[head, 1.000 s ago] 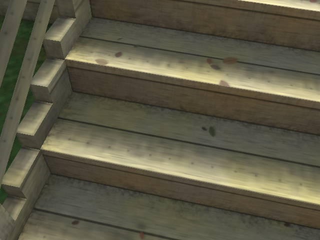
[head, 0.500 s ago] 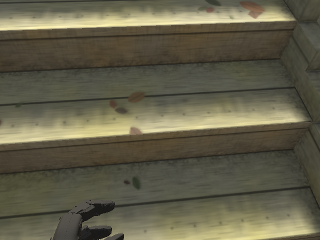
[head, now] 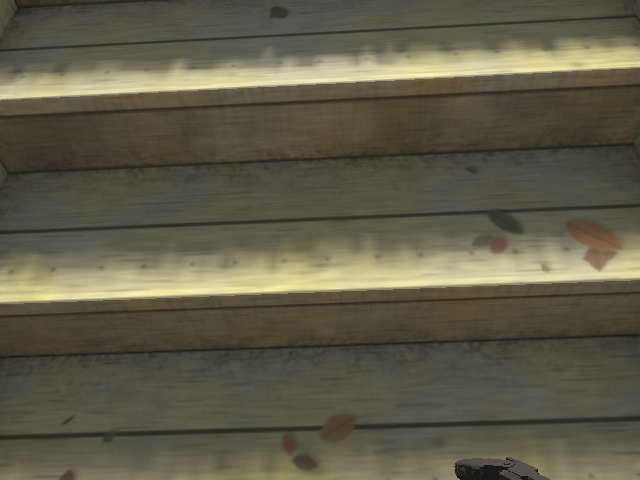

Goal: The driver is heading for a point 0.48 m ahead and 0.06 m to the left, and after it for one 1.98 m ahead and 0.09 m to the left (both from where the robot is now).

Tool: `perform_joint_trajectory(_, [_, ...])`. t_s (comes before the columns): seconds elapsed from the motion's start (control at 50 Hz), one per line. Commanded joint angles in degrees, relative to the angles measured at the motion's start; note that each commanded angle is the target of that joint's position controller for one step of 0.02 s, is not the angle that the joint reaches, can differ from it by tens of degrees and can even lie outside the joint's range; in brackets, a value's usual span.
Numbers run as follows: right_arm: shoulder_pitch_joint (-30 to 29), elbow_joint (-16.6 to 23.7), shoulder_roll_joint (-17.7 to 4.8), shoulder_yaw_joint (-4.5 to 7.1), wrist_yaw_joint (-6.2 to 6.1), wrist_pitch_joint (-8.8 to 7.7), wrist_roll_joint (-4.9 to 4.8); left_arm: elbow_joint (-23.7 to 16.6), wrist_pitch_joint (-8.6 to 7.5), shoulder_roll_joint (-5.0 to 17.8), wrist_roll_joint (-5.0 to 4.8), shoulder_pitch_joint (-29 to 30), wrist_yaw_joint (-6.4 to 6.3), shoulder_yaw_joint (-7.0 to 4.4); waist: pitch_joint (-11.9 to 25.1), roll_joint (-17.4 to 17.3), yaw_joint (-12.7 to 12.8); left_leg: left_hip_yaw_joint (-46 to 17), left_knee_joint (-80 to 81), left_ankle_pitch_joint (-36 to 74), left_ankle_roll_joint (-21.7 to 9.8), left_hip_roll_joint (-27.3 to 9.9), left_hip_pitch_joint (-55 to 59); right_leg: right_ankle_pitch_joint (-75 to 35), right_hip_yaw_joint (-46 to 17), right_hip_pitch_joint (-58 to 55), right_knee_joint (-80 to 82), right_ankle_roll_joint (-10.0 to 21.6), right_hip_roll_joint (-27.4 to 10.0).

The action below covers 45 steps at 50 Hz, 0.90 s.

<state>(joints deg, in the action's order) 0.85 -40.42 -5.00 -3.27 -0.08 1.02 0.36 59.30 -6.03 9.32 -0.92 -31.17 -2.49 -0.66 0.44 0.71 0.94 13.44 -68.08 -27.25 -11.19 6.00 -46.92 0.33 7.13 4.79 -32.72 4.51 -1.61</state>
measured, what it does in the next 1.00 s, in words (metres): climbs: right foot 0.17 m higher, then left foot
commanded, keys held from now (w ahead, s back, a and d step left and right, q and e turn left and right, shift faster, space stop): w+q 0.42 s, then no key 0.02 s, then e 0.56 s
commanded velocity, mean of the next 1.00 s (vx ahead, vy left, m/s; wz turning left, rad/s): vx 0.32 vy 0.00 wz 0.13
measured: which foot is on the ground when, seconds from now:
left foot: down 0.00-0.44, up 0.46-0.86, down 0.88-1.00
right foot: up 0.00-0.42, down 0.44-0.88, up 0.90-1.00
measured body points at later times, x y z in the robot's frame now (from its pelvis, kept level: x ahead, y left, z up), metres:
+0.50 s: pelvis +0.31 -0.02 +0.18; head +0.35 +0.00 +0.63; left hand +0.51 +0.20 +0.11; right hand +0.36 -0.27 +0.05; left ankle +0.12 +0.04 -0.46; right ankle +0.44 -0.10 -0.45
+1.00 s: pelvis +0.44 +0.04 +0.29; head +0.45 +0.07 +0.74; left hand +0.52 +0.32 +0.16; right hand +0.61 -0.15 +0.19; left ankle +0.45 +0.16 -0.45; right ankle +0.39 -0.09 -0.30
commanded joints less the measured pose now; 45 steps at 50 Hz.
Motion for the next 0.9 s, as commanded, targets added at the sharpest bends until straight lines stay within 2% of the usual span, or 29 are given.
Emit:
perform_joint_trajectory(0.02, [13.5,-0.9,-16.0,7.66,-0.45,0.58,1.06,-16.1,-2.2,10.3,4.13,11.6,2.95,-2.88,17.6,-10.4,-9.9,-72.2,49.3,-16.1,-17.6,-17.4,38.9,7.8,-10.8,35.7,-72.0,-2.5,7.0])
perform_joint_trajectory(0.04, [10.1,-1.6,-14.0,8.05,-0.99,-0.99,-0.96,-20.5,-2.65,6.9,5.06,13.5,3.45,-2.68,9.8,-1.0,-4.3,-70.1,52.6,-14.7,-12.9,-18.3,34.9,3.5,-16.1,42.6,-79.6,-1.3,3.5])
perform_joint_trajectory(0.06, [13.4,-4.7,-11.8,7.64,-1.02,-1.85,-0.83,-22.0,-2.18,5.2,5.02,15.5,3.26,-1.99,5.7,5.3,-3.6,-62.6,50.6,-14.0,-9.4,-16.5,31.5,3.8,-14.7,46.4,-83.0,-0.6,3.2])
perform_joint_trajectory(0.12, [15.1,-10.4,-5.7,6.33,-0.57,-4.59,1.13,-25.6,1.14,-3.3,4.17,16.3,0.79,1.12,-4.5,6.4,2.2,-40.6,45.4,8.0,-4.2,-10.6,21.5,10.1,-13.3,57.6,-94.7,1.6,1.5])
perform_joint_trajectory(0.18, [17.6,-12.0,-7.2,5.97,0.65,-6.68,0.35,-26.8,2.52,-2.0,3.5,18.5,0.47,1.97,-7.8,5.8,3.5,-29.3,45.6,16.0,0.3,-5.8,16.9,11.5,-9.9,58.7,-76.0,0.3,-1.4])
perform_joint_trajectory(0.24, [28.1,-14.5,-11.0,6.62,0.86,-7.95,1.56,-32.4,2.7,-5.3,4.57,32.0,-0.28,3.23,-2.9,-4.5,-3.0,-36.5,47.3,28.6,-1.3,-10.6,34.0,19.1,-3.7,78.3,-97.7,-0.5,-1.3])
perform_joint_trajectory(0.3, [31.8,-15.7,-11.8,6.98,-0.07,-7.73,0.65,-38.7,2.3,-5.3,5.79,44.4,0.34,4.69,-4.3,-4.6,-5.3,-36.9,52.1,21.8,-0.1,-8.8,35.2,26.1,-4.7,79.0,-84.1,0.6,-3.3])
perform_joint_trajectory(0.32, [33.6,-15.6,-11.3,7.16,-1.71,-7.46,0.36,-41.0,2.81,-5.9,6.02,49.1,0.89,5.11,-3.3,-3.5,-6.6,-39.4,55.2,26.8,-1.5,-10.3,36.9,27.6,-7.0,76.3,-78.7,0.9,-3.8])
perform_joint_trajectory(0.34, [33.0,-14.1,-13.3,7.85,-2.41,-6.48,0.0,-40.1,3.73,-4.6,5.09,45.9,1.45,5.06,0.7,-3.1,-6.2,-35.0,60.9,37.2,-3.2,-10.4,37.4,25.1,-0.5,65.8,-68.1,0.1,-2.4])
perform_joint_trajectory(0.36, [28.5,-10.8,-12.7,7.85,-2.58,-6.24,-0.82,-39.1,3.38,-4.0,3.82,45.0,1.54,4.69,1.8,-1.8,-4.7,-30.5,62.6,53.5,-2.9,-10.5,30.9,25.3,1.2,48.5,-52.7,0.7,-2.0])
perform_joint_trajectory(0.38, [23.6,-8.8,-13.0,8.22,-2.34,-6.28,-0.76,-36.5,3.05,-4.0,2.57,37.1,1.0,4.24,8.5,-4.7,0.3,-25.7,57.0,82.0,-1.6,-8.9,24.0,23.2,3.3,26.2,-44.3,2.1,2.3])
perform_joint_trajectory(0.4, [24.1,-6.8,-16.1,9.27,-1.99,-7.4,-1.11,-33.8,3.33,-1.1,1.03,29.8,0.58,2.45,16.9,-6.2,2.7,-27.4,48.6,97.3,-0.4,-9.7,28.4,20.3,1.5,14.4,-39.7,1.9,4.4])
perform_joint_trajectory(0.42, [19.7,-5.2,-20.6,10.95,-0.87,-9.26,-1.57,-30.9,3.95,4.0,0.18,18.5,0.02,-0.37,24.1,-10.7,10.0,-30.0,36.4,110.2,0.1,-12.2,35.2,19.8,-2.0,8.5,-33.9,2.3,3.8])
perform_joint_trajectory(0.44, [13.2,-3.7,-21.8,11.69,1.17,-11.37,-3.38,-28.1,3.55,9.6,1.92,9.6,-0.07,-2.7,26.6,-8.0,15.8,-28.5,19.6,103.4,3.2,-8.9,35.3,15.8,-7.2,0.6,-19.4,3.4,2.3])
perform_joint_trajectory(0.46, [16.3,-2.6,-10.6,9.57,2.7,-12.64,-3.39,-24.4,2.81,15.3,3.7,7.2,0.05,-4.26,27.8,12.1,10.7,-24.4,-9.2,21.5,8.8,3.9,18.5,-5.6,-39.3,-10.1,-3.3,13.7,-17.1])
perform_joint_trajectory(0.48, [24.2,-1.8,-9.4,9.41,3.07,-11.72,-0.17,-23.9,3.82,14.2,2.38,11.4,-0.07,-5.18,29.7,13.8,5.2,-27.4,-30.0,13.2,9.5,5.0,11.3,-6.7,-61.2,-5.7,7.9,18.3,-21.0])
perform_joint_trajectory(0.5, [25.9,-2.0,-7.6,8.92,3.18,-10.39,1.09,-22.9,3.61,8.6,0.99,18.9,0.26,-4.26,20.1,7.2,0.0,-25.0,-36.4,17.0,9.6,1.4,7.4,6.3,-54.8,2.8,5.6,18.6,-18.1])
perform_joint_trajectory(0.52, [22.0,-0.9,-5.6,8.32,2.41,-9.48,2.37,-20.2,3.03,3.4,0.86,20.9,0.4,-3.21,9.2,-0.6,-1.2,-22.6,-39.1,18.0,8.9,0.3,0.7,14.1,-47.3,9.8,2.9,16.5,-16.0])
perform_joint_trajectory(0.54, [18.4,1.0,-3.8,7.11,1.67,-8.83,3.32,-17.2,1.77,1.1,1.75,19.0,0.71,-2.88,4.3,-5.2,-1.5,-23.1,-39.4,15.9,7.7,-0.6,-3.6,12.9,-39.2,13.3,1.9,14.0,-13.7])
perform_joint_trajectory(0.58, [15.0,3.6,-0.3,5.1,0.34,-6.42,2.3,-9.9,-0.29,-1.6,2.75,12.8,1.0,-2.38,-0.8,-0.1,-1.5,-22.3,-45.3,8.5,6.8,-1.3,-11.2,9.4,-29.8,15.7,4.1,10.7,-11.2])
perform_joint_trajectory(0.62, [14.4,6.3,0.7,3.91,-1.19,-5.21,2.59,-6.8,-1.75,-0.2,2.25,11.5,1.95,-2.95,-0.7,1.4,-4.9,-20.8,-43.5,8.6,6.2,-4.1,-14.0,-0.1,-23.9,15.1,6.1,8.3,-9.4])
perform_joint_trajectory(0.68, [11.9,7.8,-3.9,4.33,-0.99,-4.6,2.53,-9.2,-2.04,4.6,2.23,18.6,1.51,-3.78,1.1,-0.8,-8.6,-15.0,-22.5,13.6,8.5,-8.6,-3.1,-14.2,-16.2,23.4,9.6,8.1,-7.1])
perform_joint_trajectory(0.72, [14.8,5.1,-4.4,4.25,-0.79,-5.03,1.27,-10.5,-1.87,8.0,3.66,18.2,0.54,-4.28,7.9,2.9,-8.3,-10.7,-11.0,18.9,8.1,-8.3,8.9,-32.7,-9.2,22.0,7.9,8.6,-4.7])
perform_joint_trajectory(0.76, [11.7,5.8,-2.9,4.28,-0.79,-5.1,0.1,-12.0,-1.16,10.3,3.63,17.6,0.14,-5.8,10.2,8.7,-6.2,-9.4,3.8,21.7,7.2,-7.7,19.2,-30.0,-8.8,20.1,10.2,8.5,-3.7])
perform_joint_trajectory(0.8, [5.9,7.6,-1.5,3.94,-1.42,-4.38,-0.1,-12.4,0.73,9.7,2.23,13.2,0.23,-6.56,8.3,7.8,-2.1,-6.5,15.3,12.9,9.5,-5.3,17.4,-23.3,-11.9,11.9,11.8,8.2,-3.3])
perform_joint_trajectory(0.82, [6.8,6.5,-2.4,4.19,-1.16,-4.7,0.28,-14.0,0.99,7.4,2.57,13.1,-0.2,-5.99,7.9,3.5,-1.0,-7.6,21.2,19.8,9.7,-3.9,19.9,-24.6,-12.1,7.7,8.6,5.9,-2.8])
perform_joint_trajectory(0.86, [10.7,4.9,-4.0,5.23,-2.35,-5.64,-1.18,-15.1,0.73,8.4,1.44,11.8,-0.09,-6.8,7.0,5.7,-2.8,-7.8,47.4,28.8,11.8,-3.0,29.8,-26.1,-15.4,1.4,2.0,3.4,-2.7])
perform_joint_trajectory(0.88, [14.6,3.5,-7.1,6.19,-2.72,-5.78,0.28,-15.9,0.34,8.6,0.28,11.7,0.49,-7.2,7.3,4.9,-3.4,-10.0,53.8,32.1,11.9,-6.7,37.6,-15.5,-14.1,5.2,-4.9,2.4,-0.9])
perform_joint_trajectory(0.9, [16.6,3.5,-10.2,6.58,-3.25,-6.3,0.85,-18.2,0.9,3.4,-0.34,7.8,0.49,-6.46,9.5,-8.4,-0.1,-21.2,43.7,76.2,8.1,-22.4,54.3,19.7,-12.6,25.1,-19.5,-0.7,1.2])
